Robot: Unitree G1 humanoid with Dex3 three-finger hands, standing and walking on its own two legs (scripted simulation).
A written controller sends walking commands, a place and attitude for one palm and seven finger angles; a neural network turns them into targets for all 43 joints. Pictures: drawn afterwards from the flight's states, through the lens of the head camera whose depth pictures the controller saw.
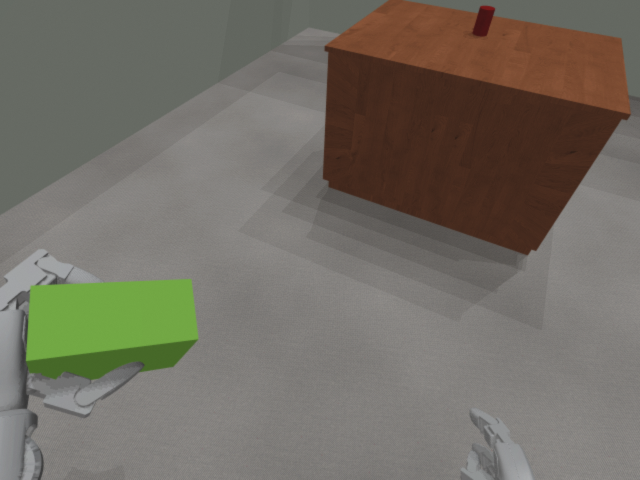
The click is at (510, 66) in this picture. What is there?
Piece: table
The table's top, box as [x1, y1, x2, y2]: [325, 0, 630, 119]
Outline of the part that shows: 325,45 326,51 623,119 627,119 630,114 621,40 620,38 496,16 493,16 487,35 476,36 472,33 472,29 477,13 404,0 388,0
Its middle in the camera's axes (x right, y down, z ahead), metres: +0.63 -0.76 +1.51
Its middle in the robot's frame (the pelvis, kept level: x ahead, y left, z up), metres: +1.67 -0.54 -0.06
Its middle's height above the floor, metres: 0.71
